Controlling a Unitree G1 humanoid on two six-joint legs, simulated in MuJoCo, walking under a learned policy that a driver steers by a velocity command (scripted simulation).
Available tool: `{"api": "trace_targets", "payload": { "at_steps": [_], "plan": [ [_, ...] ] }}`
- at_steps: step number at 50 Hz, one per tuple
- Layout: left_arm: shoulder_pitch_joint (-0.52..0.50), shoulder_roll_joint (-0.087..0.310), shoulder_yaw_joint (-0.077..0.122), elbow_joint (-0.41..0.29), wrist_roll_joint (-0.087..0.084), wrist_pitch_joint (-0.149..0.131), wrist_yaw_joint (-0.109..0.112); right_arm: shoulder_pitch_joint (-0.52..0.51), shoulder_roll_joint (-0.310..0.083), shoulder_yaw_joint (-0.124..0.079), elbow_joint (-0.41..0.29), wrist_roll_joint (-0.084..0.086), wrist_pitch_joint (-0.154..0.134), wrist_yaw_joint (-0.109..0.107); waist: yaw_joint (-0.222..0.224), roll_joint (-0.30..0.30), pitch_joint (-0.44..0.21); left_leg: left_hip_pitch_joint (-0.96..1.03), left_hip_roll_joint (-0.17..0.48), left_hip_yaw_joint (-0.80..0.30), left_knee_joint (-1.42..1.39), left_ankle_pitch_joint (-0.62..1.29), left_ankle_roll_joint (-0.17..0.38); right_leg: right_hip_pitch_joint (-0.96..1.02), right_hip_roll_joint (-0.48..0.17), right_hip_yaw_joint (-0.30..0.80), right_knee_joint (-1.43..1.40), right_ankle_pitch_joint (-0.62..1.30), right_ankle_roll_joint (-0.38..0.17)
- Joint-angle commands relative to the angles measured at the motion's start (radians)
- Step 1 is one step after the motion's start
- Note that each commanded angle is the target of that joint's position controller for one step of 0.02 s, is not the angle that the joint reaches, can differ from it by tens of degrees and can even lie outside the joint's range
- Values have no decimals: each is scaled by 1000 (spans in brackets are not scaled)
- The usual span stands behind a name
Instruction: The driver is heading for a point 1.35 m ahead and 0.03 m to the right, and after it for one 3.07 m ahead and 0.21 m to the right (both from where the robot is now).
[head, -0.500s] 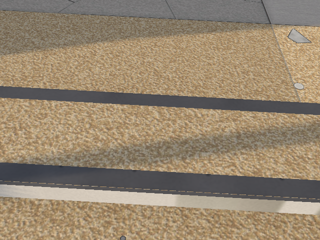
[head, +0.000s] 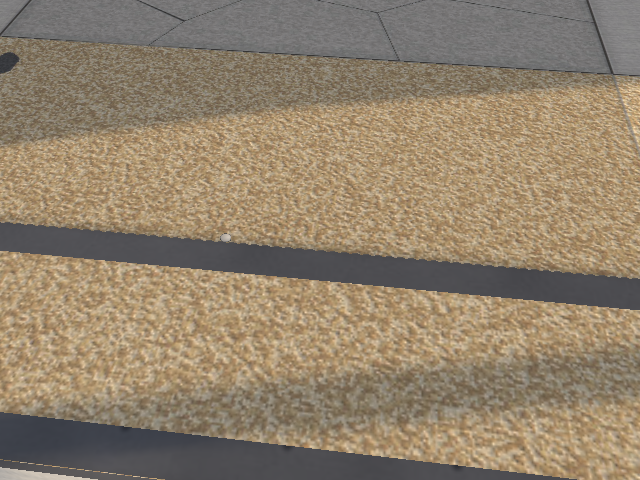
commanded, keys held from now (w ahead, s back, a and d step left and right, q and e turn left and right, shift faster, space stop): w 1.00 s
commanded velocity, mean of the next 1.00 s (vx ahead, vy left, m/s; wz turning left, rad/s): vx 0.50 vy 0.00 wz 0.00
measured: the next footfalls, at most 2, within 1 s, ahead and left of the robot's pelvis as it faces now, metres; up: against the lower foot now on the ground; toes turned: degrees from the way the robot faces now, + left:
left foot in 0.32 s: +0.30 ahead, +0.16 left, +0.00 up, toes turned +1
right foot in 0.78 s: +0.58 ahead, -0.04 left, +0.12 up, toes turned -6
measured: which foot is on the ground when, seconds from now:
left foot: up 0.00-0.30, down 0.32-0.82, up 0.84-1.00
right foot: down 0.00-0.30, up 0.32-0.76, down 0.78-1.00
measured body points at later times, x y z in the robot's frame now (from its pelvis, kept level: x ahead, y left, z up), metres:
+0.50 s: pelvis +0.26 +0.07 +0.00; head +0.27 +0.09 +0.45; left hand +0.35 +0.31 -0.15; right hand +0.23 -0.18 -0.14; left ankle +0.26 +0.16 -0.74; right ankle +0.22 -0.04 -0.53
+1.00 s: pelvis +0.53 +0.03 +0.10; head +0.51 +0.02 +0.55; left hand +0.56 +0.27 -0.04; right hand +0.64 -0.21 -0.02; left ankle +0.51 +0.21 -0.45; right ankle +0.54 -0.04 -0.62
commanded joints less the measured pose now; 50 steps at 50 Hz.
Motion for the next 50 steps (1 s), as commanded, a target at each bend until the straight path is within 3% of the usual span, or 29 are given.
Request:
{"api": "trace_targets", "payload": {
  "at_steps": [1,6,10,13,15,16,17,18,20,21,22,23,24,28,30,31,33,35,37,39,40,41,42,43,44,45,46,48,50],
  "plan": [
    [-46,102,13,-44,2,-22,9,79,-43,-14,-37,-18,16,-12,-61,-81,27,-25,60,5,-87,109,-37,-105,-270,203,-217,85,-176],
    [57,145,22,-25,-11,-4,32,-118,-13,-3,-89,-9,10,-8,9,-85,16,-4,16,57,-440,314,-55,-25,-247,140,-195,108,-127],
    [136,137,17,4,-17,18,32,-205,-24,4,-109,-3,16,8,50,-103,42,-28,-8,73,-517,226,-38,119,-318,200,-143,20,-126],
    [115,157,21,-2,-16,42,39,-150,-48,-8,-109,-1,6,24,-8,-127,17,69,-52,96,-617,106,5,197,-354,212,-22,240,-100],
    [80,143,14,-13,-26,55,43,129,-109,-52,-16,-9,-4,27,-148,-103,-133,431,-106,125,-739,167,45,130,-244,108,333,551,-49],
    [48,105,-3,-53,-12,44,40,324,-220,-84,31,-20,0,17,-205,62,-239,726,123,-171,-804,250,112,-131,-162,50,713,261,11],
    [167,-24,-33,-48,2,9,30,329,-279,-83,28,-31,12,19,-106,261,-280,945,317,-576,-865,359,251,-492,-17,91,999,-419,55],
    [190,55,-6,-28,38,19,31,337,-200,-77,51,-60,21,18,-96,81,-202,794,324,-539,-904,227,247,-537,-73,111,1109,-379,26],
    [80,32,-3,-54,46,22,20,192,-36,-33,39,-54,20,31,-44,37,-20,568,194,-321,-943,29,175,-595,-145,76,1187,-260,16],
    [61,17,-3,-67,52,36,12,181,-9,-20,44,-52,18,32,-23,59,11,489,149,-252,-958,43,143,-595,-157,62,1236,-238,18],
    [40,-10,-9,-85,51,55,5,196,1,-10,59,-51,15,30,-16,79,23,452,135,-226,-959,69,142,-645,-151,36,1363,-237,17],
    [41,-23,-10,-68,-75,48,15,193,30,1,79,-34,30,39,-34,111,18,475,165,-231,-965,76,197,-765,-164,77,1531,-263,29],
    [31,-56,-26,-88,-84,49,22,259,38,9,110,-34,40,43,-39,102,17,491,193,-261,-972,85,221,-890,-155,65,1748,-319,32],
    [-84,-137,-80,-195,-47,49,26,318,53,44,156,-45,72,28,-13,15,96,416,173,-176,-955,31,162,-1214,-149,132,1930,-293,40],
    [-183,-141,-108,-288,-24,36,19,271,47,55,144,-36,76,13,12,-7,121,251,86,-65,-980,-14,116,-1148,-166,83,1684,-177,58],
    [-234,-144,-116,-316,-9,30,14,284,50,62,147,-42,77,2,0,9,96,201,54,-39,-1002,35,117,-1088,-172,8,1592,-105,76],
    [-352,-110,-127,-388,12,21,22,336,14,53,150,-15,60,-30,-25,24,14,88,62,-34,-1178,200,151,-716,-196,-90,1241,-20,87],
    [-334,-78,-113,-381,-16,20,29,370,-41,46,165,9,38,-28,-7,53,-43,272,75,20,-1178,688,146,-482,-152,-154,973,-89,36],
    [-248,-27,-79,-364,-30,18,15,414,-97,37,171,-4,50,-27,55,177,-113,606,119,35,-986,1389,127,-444,-55,-191,839,-253,-10],
    [-84,41,-45,-330,-37,25,-10,356,-109,29,167,-22,80,-26,166,268,-185,794,151,49,-708,1670,101,-332,-39,-90,626,-246,-74],
    [90,104,-24,-267,-17,29,-21,335,-96,26,137,-35,72,-27,220,185,-302,621,118,37,-454,1539,118,-59,-148,188,580,-196,-140],
    [214,205,14,-195,21,45,-15,403,52,42,112,-30,37,1,171,-295,-428,179,-149,5,-4,619,54,282,-392,779,201,-244,-348],
    [251,161,3,-152,43,58,10,391,59,33,136,-54,-9,46,161,-319,-454,15,-260,-219,404,17,52,306,-470,1121,-58,-254,-342],
    [138,75,-16,-126,15,55,8,285,53,9,79,-9,-15,70,88,-211,-213,-154,-230,-251,590,-38,64,121,-490,949,-37,-324,-270],
    [65,-18,-40,-102,-2,46,-11,125,66,21,-8,5,0,66,49,-90,-41,-232,-170,-150,645,-34,98,-62,-451,724,16,-362,-191],
    [4,-90,-56,-69,11,34,-24,62,67,21,-58,13,17,50,-10,-19,45,-241,-123,-116,638,7,123,-216,-388,501,32,-325,-122],
    [-46,-140,-67,-48,26,22,-33,114,65,19,-63,16,41,36,-77,-28,45,-197,-98,-128,596,57,141,-282,-320,342,26,-268,-63],
    [-39,-126,-54,-6,15,11,-42,169,94,38,-64,19,60,22,-116,-50,40,-220,-95,-136,490,145,148,-267,-251,153,24,-138,-21],
    [-7,-60,-38,6,18,5,-25,136,64,39,-79,7,68,7,-108,-60,56,-220,-88,-80,261,173,87,-274,-232,84,-45,-104,-56]
  ]
}}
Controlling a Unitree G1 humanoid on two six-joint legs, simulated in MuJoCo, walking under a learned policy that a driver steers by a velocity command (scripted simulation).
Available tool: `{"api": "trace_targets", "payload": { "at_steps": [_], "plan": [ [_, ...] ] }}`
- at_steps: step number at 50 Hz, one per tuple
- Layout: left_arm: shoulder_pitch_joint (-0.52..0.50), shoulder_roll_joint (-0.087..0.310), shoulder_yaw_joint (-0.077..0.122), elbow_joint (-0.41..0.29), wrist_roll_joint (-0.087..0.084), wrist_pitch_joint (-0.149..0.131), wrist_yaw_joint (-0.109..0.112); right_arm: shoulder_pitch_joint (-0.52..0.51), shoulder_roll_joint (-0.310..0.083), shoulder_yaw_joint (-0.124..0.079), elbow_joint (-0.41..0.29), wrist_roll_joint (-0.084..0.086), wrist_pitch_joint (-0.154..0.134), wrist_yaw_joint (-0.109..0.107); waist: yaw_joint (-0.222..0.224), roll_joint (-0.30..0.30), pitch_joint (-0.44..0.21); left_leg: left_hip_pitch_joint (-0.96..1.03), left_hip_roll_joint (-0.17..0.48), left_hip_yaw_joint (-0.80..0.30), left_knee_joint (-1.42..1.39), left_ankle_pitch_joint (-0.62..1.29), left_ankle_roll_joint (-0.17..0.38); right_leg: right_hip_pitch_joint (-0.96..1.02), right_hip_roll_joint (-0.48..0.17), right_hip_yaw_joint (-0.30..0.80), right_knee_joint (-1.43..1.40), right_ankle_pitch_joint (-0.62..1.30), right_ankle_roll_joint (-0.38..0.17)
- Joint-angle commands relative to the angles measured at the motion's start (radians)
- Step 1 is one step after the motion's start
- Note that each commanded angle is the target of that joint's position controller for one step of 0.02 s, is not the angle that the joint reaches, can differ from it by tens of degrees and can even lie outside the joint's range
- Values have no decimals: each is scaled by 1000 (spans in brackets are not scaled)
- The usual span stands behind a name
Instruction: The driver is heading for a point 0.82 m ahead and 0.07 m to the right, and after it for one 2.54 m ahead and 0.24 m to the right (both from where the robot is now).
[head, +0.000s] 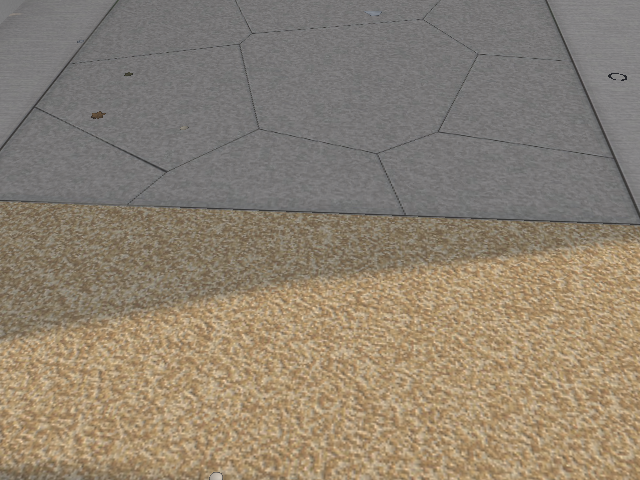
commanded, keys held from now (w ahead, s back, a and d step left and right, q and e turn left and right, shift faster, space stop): w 0.20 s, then no key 0.34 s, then w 0.02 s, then w+e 0.44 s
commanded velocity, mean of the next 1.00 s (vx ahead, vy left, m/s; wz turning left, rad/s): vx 0.34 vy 0.00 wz -0.14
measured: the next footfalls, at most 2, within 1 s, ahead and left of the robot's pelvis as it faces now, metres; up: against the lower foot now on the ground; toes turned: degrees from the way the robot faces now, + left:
left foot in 0.34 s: +0.36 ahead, +0.15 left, +0.00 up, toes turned +2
right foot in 0.90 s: +0.30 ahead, -0.09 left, +0.00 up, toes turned -11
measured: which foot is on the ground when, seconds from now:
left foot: up 0.00-0.32, down 0.34-0.90, up 0.92-1.00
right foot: down 0.00-0.36, up 0.38-0.88, down 0.90-1.00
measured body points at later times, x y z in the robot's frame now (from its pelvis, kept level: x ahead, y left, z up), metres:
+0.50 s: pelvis +0.22 +0.07 +0.01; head +0.26 +0.08 +0.46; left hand +0.24 +0.32 -0.14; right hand +0.37 -0.17 -0.10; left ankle +0.31 +0.15 -0.72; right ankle +0.11 -0.09 -0.63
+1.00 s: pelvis +0.29 +0.01 +0.02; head +0.28 -0.02 +0.47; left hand +0.32 +0.29 -0.10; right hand +0.41 -0.28 -0.10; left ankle +0.34 +0.15 -0.68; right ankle +0.26 -0.08 -0.72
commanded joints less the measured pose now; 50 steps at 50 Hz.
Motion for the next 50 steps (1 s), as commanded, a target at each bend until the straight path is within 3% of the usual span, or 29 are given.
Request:
{"api": "trace_targets", "payload": {
  "at_steps": [1,2,3,6,9,12,14,16,17,18,19,20,21,23,25,27,28,31,32,35,38,42,44,45,46,47,48,49,50],
  "plan": [
    [-61,6,-12,-41,7,-36,8,108,-9,7,-17,-19,16,-9,-67,-70,131,-18,35,62,-216,92,-44,-110,-145,144,-406,173,-92],
    [-42,39,-7,-30,5,-41,21,78,-32,1,-31,-32,13,-7,-66,-103,123,-10,54,91,-290,133,-67,-91,-142,128,-427,247,-94],
    [-21,62,-3,-20,-2,-41,35,40,-42,-3,-47,-32,7,-7,-56,-123,110,-16,79,119,-382,168,-87,-39,-144,125,-437,304,-98],
    [80,107,9,-1,-17,-41,66,-110,-30,-1,-76,-19,-6,0,27,-97,86,-35,120,152,-661,267,-121,151,-191,165,-454,344,-103],
    [131,145,26,-4,-27,-27,70,-223,-24,-3,-106,2,-14,11,83,-101,120,-50,118,163,-874,210,-142,311,-252,207,-481,265,-119],
    [133,158,38,-3,-28,-1,73,-304,-28,-8,-131,-5,-26,29,103,-97,182,-8,89,180,-1047,164,-144,375,-260,173,-431,398,-106],
    [133,161,42,7,-25,18,77,-270,-36,-13,-130,-12,-34,39,81,-131,157,94,66,186,-1100,121,-118,398,-262,165,-345,572,-86],
    [96,163,48,-6,-19,22,73,-127,-84,-37,-90,-15,-41,45,6,-166,62,319,11,209,-1129,160,-85,389,-228,143,-217,761,-63],
    [81,153,45,-15,-21,21,71,-9,-133,-57,-50,-26,-45,40,-44,-139,-2,484,6,211,-1165,283,-59,354,-172,118,-83,770,-30],
    [78,124,31,-45,-13,15,72,114,-206,-72,-27,-53,-51,31,-75,-27,-138,748,173,63,-1089,667,5,204,-117,91,161,505,8],
    [243,5,-5,-19,-1,5,60,137,-236,-71,-31,-65,-40,25,-24,245,-298,1107,425,-251,-1075,893,204,-138,45,86,541,-225,80],
    [274,71,13,11,-22,-5,54,167,-151,-53,-33,-47,-31,31,-49,225,-394,1080,428,-344,-1140,804,229,-176,50,264,695,-381,85],
    [182,134,33,-12,-42,-2,57,94,-120,-43,-47,-34,-26,33,-43,146,-255,931,382,-206,-1171,759,179,-211,7,270,725,-337,87],
    [74,123,41,-37,-30,23,85,-56,-73,-23,-69,-38,-31,33,13,8,-98,669,305,-54,-1244,694,115,-149,-57,256,618,-211,107],
    [93,104,47,-43,-23,55,101,-97,-56,-15,-53,-54,-37,36,60,43,-53,520,261,12,-1297,618,90,-27,-87,246,500,-145,111],
    [100,68,44,-45,-20,77,113,-111,-64,-15,-37,-60,-43,36,84,57,-38,458,238,52,-1328,554,85,36,-93,220,353,-121,112],
    [89,64,44,-49,-17,86,116,-110,-83,-21,-32,-57,-39,32,81,65,-42,450,225,57,-1349,412,82,49,-96,202,279,-107,110],
    [21,114,56,-78,-29,99,113,-96,-183,-59,-24,-35,-19,8,41,109,-14,455,257,-21,-1471,-198,78,9,-87,161,201,-69,89],
    [-21,133,67,-95,-32,100,109,-87,-180,-60,-15,-35,-13,-2,32,108,5,482,276,-51,-1498,-286,72,-30,-92,169,199,-68,76],
    [-82,142,84,-123,-35,84,101,-56,-194,-79,1,-18,-11,-29,13,81,56,569,327,-83,-1536,-381,63,-156,-118,183,209,-71,41],
    [-84,124,94,-122,-38,69,90,-77,-196,-93,-1,-13,-10,-44,25,61,60,595,327,-23,-1543,-372,47,-151,-127,159,178,-76,17],
    [-10,107,104,-91,-38,68,74,-151,-207,-106,-14,3,11,-39,76,67,60,511,283,109,-1511,-381,10,29,-94,64,17,-20,-19],
    [110,102,115,-42,-25,71,65,-204,-185,-103,-26,12,29,-36,127,26,65,431,219,197,-1393,-427,-40,173,-56,30,-133,29,-59],
    [198,128,125,-11,-18,68,63,-233,-138,-92,-38,5,35,-32,147,-96,78,356,141,278,-1174,-414,-83,230,-117,160,-248,-107,-101],
    [253,173,127,-21,-17,57,68,-267,-76,-73,-55,-5,31,-19,141,-259,104,152,44,330,-844,-375,-135,316,-284,458,-369,-245,-165],
    [223,296,147,-59,-15,33,68,-312,-72,-69,-104,6,3,-10,126,-300,156,-89,-30,198,-758,-363,-131,331,-377,816,-526,-505,-266],
    [128,286,146,-105,-12,10,77,-326,-125,-75,-103,14,-29,-4,90,-228,188,-118,18,120,-710,-281,-119,313,-370,793,-544,-447,-245],
    [65,241,134,-124,-20,2,84,-302,-165,-85,-90,7,-45,-4,54,-185,170,-93,46,107,-715,-188,-118,307,-342,703,-512,-320,-202],
    [42,204,123,-139,-28,3,83,-280,-162,-88,-63,-11,-51,-5,40,-155,133,-25,58,120,-736,-145,-124,284,-300,606,-493,-212,-164]
  ]
}}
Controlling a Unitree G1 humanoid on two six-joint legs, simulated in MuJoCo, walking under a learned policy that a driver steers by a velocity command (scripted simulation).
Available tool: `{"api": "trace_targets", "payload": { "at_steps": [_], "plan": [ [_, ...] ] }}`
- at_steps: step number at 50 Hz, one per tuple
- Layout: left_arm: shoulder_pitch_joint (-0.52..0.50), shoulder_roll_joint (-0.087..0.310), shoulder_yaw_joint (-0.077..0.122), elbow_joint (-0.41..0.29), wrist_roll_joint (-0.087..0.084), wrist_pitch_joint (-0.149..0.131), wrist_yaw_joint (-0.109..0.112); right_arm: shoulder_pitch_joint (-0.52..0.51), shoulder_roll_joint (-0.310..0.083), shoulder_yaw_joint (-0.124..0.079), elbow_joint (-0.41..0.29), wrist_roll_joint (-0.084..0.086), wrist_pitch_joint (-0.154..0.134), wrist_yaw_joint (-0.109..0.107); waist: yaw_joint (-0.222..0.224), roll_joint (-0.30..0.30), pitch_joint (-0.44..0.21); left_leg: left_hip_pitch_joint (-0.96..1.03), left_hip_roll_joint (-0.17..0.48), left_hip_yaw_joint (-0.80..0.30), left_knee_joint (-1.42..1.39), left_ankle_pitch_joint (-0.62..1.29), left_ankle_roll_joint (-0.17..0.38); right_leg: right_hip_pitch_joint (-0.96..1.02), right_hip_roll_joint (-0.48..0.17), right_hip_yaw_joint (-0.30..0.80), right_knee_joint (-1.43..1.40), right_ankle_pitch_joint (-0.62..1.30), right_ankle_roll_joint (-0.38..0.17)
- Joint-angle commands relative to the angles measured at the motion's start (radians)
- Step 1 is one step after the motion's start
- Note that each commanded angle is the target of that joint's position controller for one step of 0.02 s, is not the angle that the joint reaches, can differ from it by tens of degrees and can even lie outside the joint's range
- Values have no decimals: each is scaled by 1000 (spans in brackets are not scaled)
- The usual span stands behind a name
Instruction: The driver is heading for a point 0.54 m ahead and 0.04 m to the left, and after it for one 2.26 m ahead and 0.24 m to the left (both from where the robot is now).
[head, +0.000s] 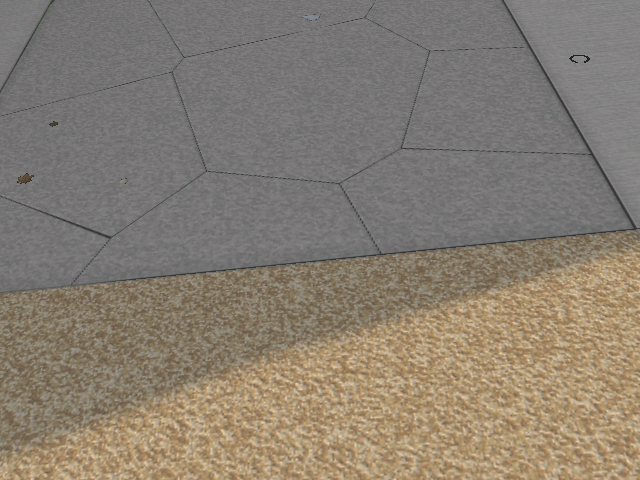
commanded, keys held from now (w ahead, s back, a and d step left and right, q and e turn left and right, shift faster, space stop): w+e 0.12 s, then w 0.42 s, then w+q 0.46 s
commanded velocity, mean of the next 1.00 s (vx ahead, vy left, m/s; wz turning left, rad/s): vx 0.49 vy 0.00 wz -0.03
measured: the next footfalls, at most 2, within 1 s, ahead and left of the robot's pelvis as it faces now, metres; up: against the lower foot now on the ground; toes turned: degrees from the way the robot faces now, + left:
left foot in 0.54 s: +0.46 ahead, +0.22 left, -0.16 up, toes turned -5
right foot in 0.96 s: +0.73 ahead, -0.02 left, -0.16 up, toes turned +3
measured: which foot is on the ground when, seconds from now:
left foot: up 0.00-0.52, down 0.54-0.96, up 0.98-1.00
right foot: down 0.00-0.54, up 0.56-0.94, down 0.96-1.00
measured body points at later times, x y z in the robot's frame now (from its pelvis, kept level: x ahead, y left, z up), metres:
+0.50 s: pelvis +0.27 +0.07 -0.10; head +0.29 +0.07 +0.35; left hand +0.21 +0.35 -0.22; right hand +0.49 -0.17 -0.18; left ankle +0.44 +0.21 -0.82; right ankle -0.01 -0.10 -0.74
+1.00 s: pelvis +0.58 +0.08 -0.18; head +0.60 +0.07 +0.26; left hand +0.83 +0.31 -0.23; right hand +0.58 -0.19 -0.33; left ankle +0.43 +0.22 -0.87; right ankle +0.69 -0.02 -0.91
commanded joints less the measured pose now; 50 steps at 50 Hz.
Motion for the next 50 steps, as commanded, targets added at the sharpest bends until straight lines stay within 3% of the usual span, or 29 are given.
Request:
{"api": "trace_targets", "payload": {
  "at_steps": [1,3,4,8,13,16,20,21,22,23,24,26,27,28,29,30,31,32,33,34,36,39,41,43,45,47,48,49,50],
  "plan": [
    [-35,152,24,-94,-13,-30,6,-130,-77,-13,-85,-24,-56,8,-44,-161,72,-291,42,-72,49,102,-5,151,-237,400,-337,-166,-157],
    [3,120,15,-100,-14,-29,6,-129,-47,-7,-75,-18,-51,17,-40,-168,49,-195,18,-58,3,218,-13,103,-188,312,-326,-49,-139],
    [27,127,17,-105,9,-35,8,-119,-43,-9,-59,-21,-54,31,-39,-165,16,-124,13,-51,63,298,-12,85,-192,288,-309,45,-141],
    [73,117,13,-126,1,-32,13,-150,-22,-1,-70,-22,-58,46,-25,-177,46,-144,20,-50,44,306,-11,109,-182,270,-248,139,-155],
    [296,159,28,-48,-20,-53,56,-354,-60,-16,-170,0,-82,59,79,-192,132,-705,112,-194,-72,245,-17,569,-305,462,-130,108,-187],
    [190,150,23,-88,-17,-35,76,-318,21,13,-166,-32,-70,87,59,-161,141,-441,89,-137,-161,527,-31,239,-209,313,-60,16,-150],
    [90,178,24,-143,-22,-28,69,-263,20,26,-160,-19,-56,114,39,-123,159,-90,50,-94,-213,681,-12,-96,-138,214,-1,-122,-81],
    [193,48,-63,-93,179,-67,5,-104,96,75,-94,-152,-50,73,51,-154,112,50,109,-8,-161,958,-22,-128,-60,105,32,-225,-47],
    [186,66,-53,-94,152,-78,-15,-81,54,59,-72,-161,-39,61,38,-152,171,74,127,-8,-172,903,-49,-150,-63,128,70,-263,-42],
    [60,164,15,-139,-58,-42,33,-177,-82,7,-125,10,-40,73,21,-143,194,-26,100,-112,-293,616,-50,-27,-121,222,125,-79,-41],
    [61,191,14,-132,-63,-20,49,-166,-102,4,-117,39,-40,75,6,-123,174,-70,139,-120,-357,605,-42,107,-137,217,239,42,-23],
    [69,195,19,-109,-38,-5,50,124,-133,-21,-14,-6,-52,67,-98,-67,15,214,115,-45,-467,759,-36,149,-88,165,641,267,24],
    [89,163,10,-82,-34,-22,38,347,-168,-32,57,-33,-55,67,-195,6,-82,532,158,-50,-417,866,-8,-42,-10,118,998,68,73],
    [210,-3,-20,-41,-10,-42,13,482,-184,-5,117,-69,-58,79,-164,337,-172,919,219,-84,-13,1259,7,-508,106,167,1480,-685,95],
    [392,-11,-38,-57,-49,-76,6,497,-235,-23,130,-44,-42,79,-84,583,-322,990,308,-319,-8,1390,92,-637,98,251,1602,-569,83],
    [316,50,-38,-104,-67,-93,16,498,-259,-41,140,-18,-9,75,-107,469,-414,962,401,-559,-242,793,203,-702,68,175,1631,-472,96],
    [170,66,-45,-166,-78,-96,27,424,-250,-42,141,0,5,63,-86,229,-362,861,441,-710,-412,294,275,-790,-5,58,1561,-345,94],
    [21,85,-42,-199,-68,-85,48,294,-182,-18,93,-2,3,48,-86,77,-236,676,422,-736,-481,145,286,-813,-50,1,1519,-251,94],
    [-41,133,-38,-211,-44,-71,52,189,-130,6,37,-36,-18,47,-75,-59,-164,473,439,-728,-474,144,305,-738,-102,55,1419,-160,67],
    [-99,107,-36,-235,-27,-64,52,151,-91,18,48,-49,-40,40,-59,-20,-109,326,439,-711,-423,282,303,-695,-129,112,1338,-119,47],
    [-202,90,-34,-300,-1,-52,36,123,-40,43,68,-30,-54,29,-12,59,78,61,265,-426,-499,336,209,-607,-160,99,891,-15,36],
    [-285,50,-44,-329,18,-68,17,151,-92,25,50,-21,-41,-14,-31,89,47,-48,120,-210,-559,464,183,-246,-64,18,350,286,100],
    [-319,55,-45,-325,-4,-63,2,220,-128,6,60,3,-34,-22,-58,73,33,70,160,-233,-576,476,191,-199,-16,2,218,308,120],
    [-379,72,-39,-337,-12,-59,-8,285,-99,4,72,24,-21,-24,-88,22,66,187,186,-282,-540,397,168,-231,-6,19,98,326,101],
    [-417,85,-29,-345,-6,-70,-20,335,-91,-1,80,19,0,-23,-101,3,77,263,188,-315,-471,351,143,-214,10,8,30,294,71],
    [-287,128,-1,-317,1,-77,-19,333,-77,0,62,1,10,-21,-32,11,4,241,121,-296,-309,418,109,1,17,-1,12,236,23],
    [-121,181,19,-294,11,-80,-12,292,-44,12,28,-12,8,-17,51,-42,-116,99,49,-245,-62,320,73,264,-102,105,52,260,-29],
    [14,278,44,-267,18,-73,-12,401,53,42,-3,-4,-10,-13,39,-307,-298,-208,-78,-132,322,-52,12,613,-371,511,-26,96,-179],
    [27,223,33,-258,9,-71,-15,387,-6,31,-8,6,-19,-6,40,-348,-307,-355,-45,-188,482,-251,9,615,-427,751,-136,-108,-212]
  ]
}}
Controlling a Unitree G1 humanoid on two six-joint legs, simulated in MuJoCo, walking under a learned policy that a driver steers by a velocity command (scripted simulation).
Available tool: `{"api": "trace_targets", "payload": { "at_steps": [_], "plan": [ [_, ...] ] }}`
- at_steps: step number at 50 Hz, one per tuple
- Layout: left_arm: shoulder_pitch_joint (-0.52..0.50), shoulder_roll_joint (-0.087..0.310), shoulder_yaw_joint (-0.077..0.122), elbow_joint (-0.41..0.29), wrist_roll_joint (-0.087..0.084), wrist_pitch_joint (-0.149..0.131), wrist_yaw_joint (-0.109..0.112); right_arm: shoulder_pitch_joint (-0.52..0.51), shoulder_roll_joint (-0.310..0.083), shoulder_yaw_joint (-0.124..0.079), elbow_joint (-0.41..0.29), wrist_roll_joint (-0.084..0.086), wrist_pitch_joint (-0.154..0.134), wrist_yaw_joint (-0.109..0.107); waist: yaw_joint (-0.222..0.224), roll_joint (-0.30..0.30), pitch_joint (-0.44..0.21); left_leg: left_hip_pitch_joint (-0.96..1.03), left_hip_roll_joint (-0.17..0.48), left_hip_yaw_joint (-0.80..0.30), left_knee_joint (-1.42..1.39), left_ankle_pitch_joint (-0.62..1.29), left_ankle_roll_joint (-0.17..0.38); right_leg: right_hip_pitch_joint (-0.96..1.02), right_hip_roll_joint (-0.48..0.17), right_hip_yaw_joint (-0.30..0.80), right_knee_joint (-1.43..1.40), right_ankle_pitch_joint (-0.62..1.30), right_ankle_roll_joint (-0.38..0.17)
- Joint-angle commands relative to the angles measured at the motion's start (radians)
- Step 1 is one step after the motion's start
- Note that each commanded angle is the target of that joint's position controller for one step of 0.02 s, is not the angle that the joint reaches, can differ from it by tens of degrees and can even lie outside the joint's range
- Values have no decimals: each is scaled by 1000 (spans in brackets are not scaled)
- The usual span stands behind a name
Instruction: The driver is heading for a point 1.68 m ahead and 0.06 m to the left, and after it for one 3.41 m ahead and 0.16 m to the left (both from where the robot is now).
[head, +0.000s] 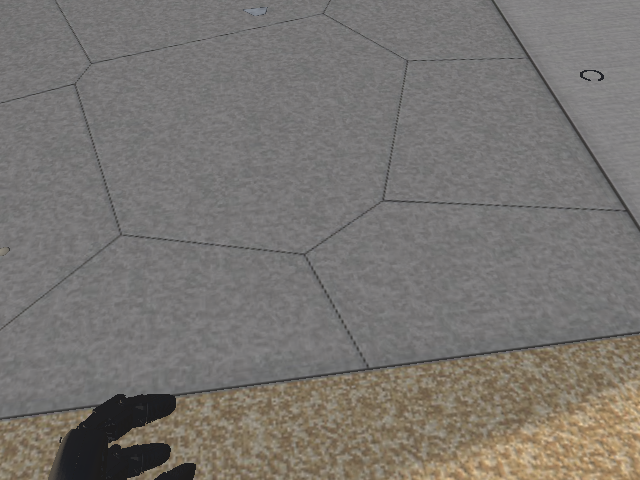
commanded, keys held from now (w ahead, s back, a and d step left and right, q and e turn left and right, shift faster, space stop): w+q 0.24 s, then w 0.18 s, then w+e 0.58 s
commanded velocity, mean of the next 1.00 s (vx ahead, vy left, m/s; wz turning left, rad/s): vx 0.50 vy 0.00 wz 0.04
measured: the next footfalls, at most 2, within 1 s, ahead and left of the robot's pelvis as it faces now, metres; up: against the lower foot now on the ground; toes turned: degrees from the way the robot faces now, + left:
left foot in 0.46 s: +0.35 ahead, +0.21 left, +0.00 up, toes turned +15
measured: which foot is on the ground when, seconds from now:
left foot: up 0.00-0.44, down 0.46-1.00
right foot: down 0.00-0.48, up 0.50-1.00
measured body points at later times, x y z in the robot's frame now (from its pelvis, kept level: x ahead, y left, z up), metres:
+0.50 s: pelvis +0.25 +0.08 +0.00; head +0.28 +0.10 +0.45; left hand +0.19 +0.36 -0.14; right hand +0.51 -0.11 -0.09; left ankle +0.32 +0.20 -0.72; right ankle +0.11 -0.11 -0.68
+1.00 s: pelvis +0.52 +0.11 +0.00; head +0.56 +0.11 +0.44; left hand +0.73 +0.35 -0.10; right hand +0.52 -0.16 -0.14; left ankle +0.32 +0.20 -0.71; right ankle +0.66 +0.03 -0.72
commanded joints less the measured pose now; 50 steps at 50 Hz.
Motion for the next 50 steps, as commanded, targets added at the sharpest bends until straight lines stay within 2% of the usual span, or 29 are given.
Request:
{"api": "trace_targets", "payload": {
  "at_steps": [1,2,3,5,6,9,14,17,19,20,21,22,23,24,25,26,27,28,29,30,32,34,37,40,43,45,48,49,50],
  "plan": [
    [384,161,66,42,-1,6,9,-15,-115,-20,-112,14,-23,8,179,-224,-170,-664,50,-27,519,-3,17,746,-410,646,-268,-287,-204],
    [307,135,56,38,0,9,12,-88,-114,-24,-130,11,-15,7,156,-155,-77,-642,97,3,487,86,16,601,-363,496,-291,-212,-174],
    [243,104,49,44,2,10,11,-116,-106,-28,-139,2,-6,7,124,-125,-17,-598,123,11,437,135,14,477,-321,393,-326,-125,-162],
    [188,89,48,55,6,4,8,-100,-80,-34,-143,-2,15,10,71,-149,13,-490,157,18,366,173,7,343,-282,256,-386,-33,-142],
    [187,97,52,64,3,-2,8,-108,-61,-32,-151,-5,26,11,64,-136,15,-477,158,27,352,199,3,322,-280,208,-413,10,-147],
    [209,137,69,94,4,-7,20,-168,-47,-31,-186,-13,41,12,60,-94,21,-528,163,18,252,304,-12,344,-299,105,-443,107,-162],
    [269,172,81,139,-4,7,30,-304,-23,-17,-225,-17,25,42,101,-79,42,-477,142,76,-11,504,-17,376,-268,-65,-442,117,-127],
    [323,200,88,175,-22,14,23,-390,-31,-12,-253,-15,19,61,127,-89,82,-428,120,123,-121,461,-2,404,-284,-93,-427,70,-122],
    [341,223,95,198,-35,24,19,-420,-49,-14,-269,-14,15,65,124,-101,106,-423,110,144,-174,370,24,458,-315,-84,-396,100,-120],
    [341,234,97,210,-41,30,18,-413,-60,-17,-272,-14,12,66,110,-114,104,-393,94,166,-198,316,43,480,-326,-84,-360,178,-116],
    [328,245,97,216,-46,35,18,-360,-79,-28,-261,-17,9,66,67,-127,72,-290,60,203,-239,302,64,484,-317,-108,-278,351,-101],
    [333,233,88,231,-49,40,19,-221,-111,-50,-216,-18,5,61,-6,-117,-1,-76,14,236,-293,345,91,442,-278,-142,-109,524,-79],
    [347,197,69,234,-37,39,20,-46,-184,-84,-166,-18,3,49,-83,-80,-113,220,54,161,-259,386,127,282,-229,-163,138,468,-39],
    [412,77,28,192,-14,25,10,53,-314,-106,-148,-34,-1,34,-52,182,-239,563,368,-336,-335,284,283,-125,-74,-149,572,-144,36],
    [397,109,31,203,-40,-5,7,83,-267,-86,-150,-28,-9,33,-68,181,-379,571,477,-626,-498,257,346,-210,4,86,755,-452,35],
    [316,183,56,180,-73,-13,6,23,-200,-66,-144,-29,-19,37,-66,120,-241,488,433,-439,-492,306,285,-298,-45,127,792,-394,14],
    [273,176,52,172,-67,-12,12,-44,-154,-53,-150,-27,-26,38,-35,99,-158,365,390,-280,-488,356,236,-294,-100,105,743,-309,-2],
    [247,167,55,176,-46,-5,21,-120,-110,-42,-152,-28,-31,41,0,62,-90,239,347,-182,-516,402,201,-254,-136,98,678,-234,-3],
    [264,165,63,185,-39,10,25,-163,-69,-32,-153,-35,-39,43,36,91,-57,157,311,-101,-549,453,175,-199,-159,109,636,-170,-7],
    [296,146,62,197,-41,27,23,-178,-55,-31,-148,-41,-46,44,59,102,-49,110,298,-53,-579,484,164,-150,-165,115,623,-127,-11],
    [307,108,56,203,-44,53,21,-172,-64,-36,-128,-43,-64,39,78,59,-19,76,299,23,-620,584,166,-151,-162,123,585,-79,-8],
    [268,96,54,190,-41,64,22,-149,-80,-42,-105,-49,-69,26,75,28,17,83,300,89,-644,644,161,-207,-151,140,515,-4,0],
    [205,89,49,168,-33,63,9,-141,-86,-40,-90,-48,-66,12,66,29,50,102,280,186,-669,648,137,-232,-128,128,347,148,5],
    [98,71,34,132,-28,62,-12,-117,-106,-41,-76,-42,-62,2,28,20,94,113,274,261,-699,621,115,-204,-114,51,184,248,-5],
    [2,59,22,82,-27,61,-32,-56,-124,-44,-52,-34,-45,-4,-5,7,128,229,307,298,-669,683,108,-250,-101,5,95,221,-23],
    [-31,65,21,51,-29,61,-49,-44,-139,-48,-48,-27,-28,-8,-2,11,131,300,326,323,-613,798,98,-252,-82,-34,59,147,-43],
    [40,114,44,33,-31,68,-62,-71,-188,-59,-64,-20,-4,-21,69,74,48,345,332,358,-417,1278,71,-80,10,-122,64,-10,-98],
    [141,150,62,50,-35,70,-60,-87,-204,-62,-71,-20,4,-25,129,89,-7,324,325,362,-272,1368,61,50,46,-135,60,-48,-124],
    [302,208,93,87,-34,72,-49,-114,-206,-60,-81,-15,6,-27,219,66,-87,224,285,376,-55,1293,32,293,76,-115,-23,15,-164]
  ]
}}
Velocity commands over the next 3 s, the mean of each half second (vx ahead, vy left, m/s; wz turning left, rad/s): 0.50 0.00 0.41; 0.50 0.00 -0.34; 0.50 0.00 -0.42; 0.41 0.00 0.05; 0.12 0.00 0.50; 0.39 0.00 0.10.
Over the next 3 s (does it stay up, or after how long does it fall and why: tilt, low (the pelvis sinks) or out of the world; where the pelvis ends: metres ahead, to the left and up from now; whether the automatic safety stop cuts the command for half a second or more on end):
stays up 1.32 0.03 0.02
